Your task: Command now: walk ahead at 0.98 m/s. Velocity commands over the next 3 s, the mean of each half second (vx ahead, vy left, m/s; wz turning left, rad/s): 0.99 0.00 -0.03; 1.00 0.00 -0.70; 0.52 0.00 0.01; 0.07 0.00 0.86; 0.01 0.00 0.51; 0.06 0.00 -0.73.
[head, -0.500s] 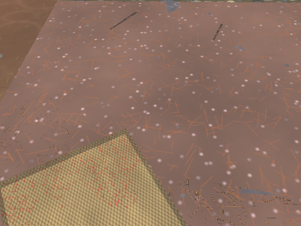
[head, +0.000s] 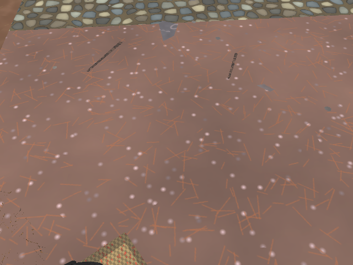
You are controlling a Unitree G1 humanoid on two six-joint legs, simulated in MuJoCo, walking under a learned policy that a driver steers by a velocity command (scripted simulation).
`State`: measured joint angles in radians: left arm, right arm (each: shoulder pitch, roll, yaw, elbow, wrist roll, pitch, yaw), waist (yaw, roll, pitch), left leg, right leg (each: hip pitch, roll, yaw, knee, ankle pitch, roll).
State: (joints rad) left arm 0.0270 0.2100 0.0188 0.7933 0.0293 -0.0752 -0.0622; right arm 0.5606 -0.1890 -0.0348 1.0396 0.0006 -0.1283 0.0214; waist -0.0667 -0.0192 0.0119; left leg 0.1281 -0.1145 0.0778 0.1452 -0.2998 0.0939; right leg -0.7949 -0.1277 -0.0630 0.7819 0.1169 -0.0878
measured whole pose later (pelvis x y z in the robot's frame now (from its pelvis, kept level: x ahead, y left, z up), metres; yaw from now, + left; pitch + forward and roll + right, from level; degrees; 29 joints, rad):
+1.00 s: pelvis +0.96 -0.03 -0.02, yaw -22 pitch +0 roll +2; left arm -0.02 0.27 0.02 0.71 0.02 -0.03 -0.08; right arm 0.50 -0.23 -0.03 0.99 -0.02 -0.11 -0.02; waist -0.05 -0.02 0.05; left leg 0.26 -0.01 0.36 0.23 -0.44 -0.04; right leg -0.72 -0.03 -0.18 0.76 0.04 -0.18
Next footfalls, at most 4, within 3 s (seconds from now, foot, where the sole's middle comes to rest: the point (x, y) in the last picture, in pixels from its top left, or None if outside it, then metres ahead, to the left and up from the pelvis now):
0.14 right None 0.36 -0.08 -0.77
0.60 left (146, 190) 0.81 0.11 -0.77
1.06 right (196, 124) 1.18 -0.15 -0.77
1.46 left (200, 79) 1.52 -0.20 -0.77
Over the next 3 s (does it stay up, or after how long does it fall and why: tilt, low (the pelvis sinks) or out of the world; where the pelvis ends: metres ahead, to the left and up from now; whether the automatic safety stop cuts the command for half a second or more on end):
stays up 1.47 -0.30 0.01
